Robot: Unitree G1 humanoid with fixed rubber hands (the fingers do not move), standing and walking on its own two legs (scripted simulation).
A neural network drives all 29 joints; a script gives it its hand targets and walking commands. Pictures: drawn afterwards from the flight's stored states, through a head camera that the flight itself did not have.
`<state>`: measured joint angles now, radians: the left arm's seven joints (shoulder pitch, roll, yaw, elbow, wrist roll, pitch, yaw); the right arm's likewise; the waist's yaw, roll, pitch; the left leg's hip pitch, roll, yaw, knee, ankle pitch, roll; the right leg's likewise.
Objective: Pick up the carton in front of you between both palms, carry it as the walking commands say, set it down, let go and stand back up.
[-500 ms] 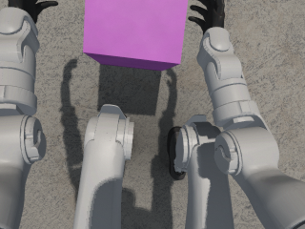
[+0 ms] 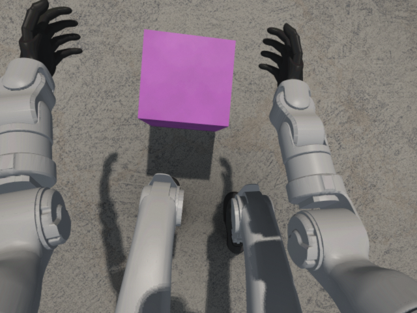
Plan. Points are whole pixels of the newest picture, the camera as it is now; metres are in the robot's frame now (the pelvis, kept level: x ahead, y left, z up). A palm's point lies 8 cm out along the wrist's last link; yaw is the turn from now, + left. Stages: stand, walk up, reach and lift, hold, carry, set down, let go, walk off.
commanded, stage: set down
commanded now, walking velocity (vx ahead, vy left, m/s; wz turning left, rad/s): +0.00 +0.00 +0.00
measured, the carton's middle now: (186, 90) +0.51 +0.09 -0.41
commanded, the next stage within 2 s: let go in 0.30 s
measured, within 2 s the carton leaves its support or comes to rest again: neither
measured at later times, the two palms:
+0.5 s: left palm out of the picture +0.45 +0.31 +0.02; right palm (342, 72) +0.47 -0.10 +0.02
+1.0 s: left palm out of the picture +0.30 +0.25 +0.14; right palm out of the picture +0.33 -0.20 +0.14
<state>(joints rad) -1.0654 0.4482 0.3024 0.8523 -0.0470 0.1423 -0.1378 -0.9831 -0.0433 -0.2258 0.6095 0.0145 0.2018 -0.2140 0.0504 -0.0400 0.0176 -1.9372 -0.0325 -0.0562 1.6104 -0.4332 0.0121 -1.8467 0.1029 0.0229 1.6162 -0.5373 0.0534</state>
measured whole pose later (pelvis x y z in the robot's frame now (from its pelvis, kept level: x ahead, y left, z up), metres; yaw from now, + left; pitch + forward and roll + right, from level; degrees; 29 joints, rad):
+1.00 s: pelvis +0.11 +0.00 +0.23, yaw +4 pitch +16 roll +0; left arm 0.05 0.22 0.10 0.52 -0.01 -0.03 -0.07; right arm 0.06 -0.16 -0.07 0.50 -0.02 -0.01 0.02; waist 0.00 -0.01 -0.03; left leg -0.60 -0.05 -0.05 0.56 -0.24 0.01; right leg -0.54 0.03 0.08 0.58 -0.32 0.01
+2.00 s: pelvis +0.13 +0.00 +0.24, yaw +3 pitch +0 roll +0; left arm 0.22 0.35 0.04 0.70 0.03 0.02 0.02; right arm 0.15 -0.32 -0.03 0.81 -0.04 0.00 -0.03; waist 0.00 -0.03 0.01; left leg -0.21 -0.03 -0.02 0.50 -0.29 0.02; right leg -0.13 0.02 0.09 0.48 -0.34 0.00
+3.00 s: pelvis +0.10 +0.00 +0.25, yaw +3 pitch -2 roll +0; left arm 0.17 0.39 0.00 0.97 0.02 -0.01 0.02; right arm 0.12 -0.37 -0.01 1.04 -0.02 -0.01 -0.01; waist 0.00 -0.02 0.03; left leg -0.14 -0.03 -0.03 0.37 -0.19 0.01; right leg -0.07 0.02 0.07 0.35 -0.24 0.01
